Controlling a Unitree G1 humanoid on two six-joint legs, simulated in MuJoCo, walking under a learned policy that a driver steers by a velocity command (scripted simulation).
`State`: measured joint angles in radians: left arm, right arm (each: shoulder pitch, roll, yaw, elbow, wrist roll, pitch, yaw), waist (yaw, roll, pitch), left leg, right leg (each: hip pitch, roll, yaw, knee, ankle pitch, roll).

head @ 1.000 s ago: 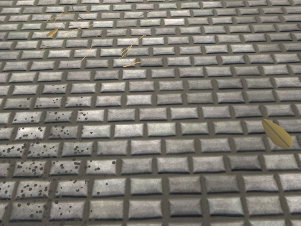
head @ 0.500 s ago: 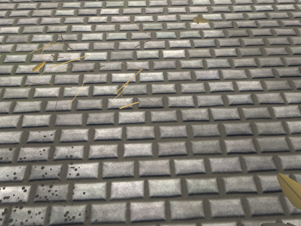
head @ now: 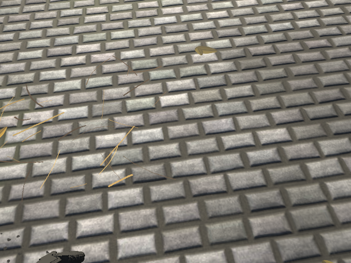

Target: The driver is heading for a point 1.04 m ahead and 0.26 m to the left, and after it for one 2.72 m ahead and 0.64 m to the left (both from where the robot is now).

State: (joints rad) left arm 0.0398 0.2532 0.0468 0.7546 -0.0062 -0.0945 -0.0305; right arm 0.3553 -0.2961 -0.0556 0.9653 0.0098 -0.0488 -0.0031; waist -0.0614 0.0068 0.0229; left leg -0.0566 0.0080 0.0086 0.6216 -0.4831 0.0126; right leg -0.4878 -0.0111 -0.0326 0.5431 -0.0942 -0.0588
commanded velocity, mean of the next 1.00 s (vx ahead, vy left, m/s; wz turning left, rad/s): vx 0.50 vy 0.00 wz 0.01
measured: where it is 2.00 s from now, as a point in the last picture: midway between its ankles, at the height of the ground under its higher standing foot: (137, 122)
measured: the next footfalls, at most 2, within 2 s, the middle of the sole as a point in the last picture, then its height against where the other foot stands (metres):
left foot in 0.50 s outside the picture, level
right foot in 1.04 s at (199, 186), level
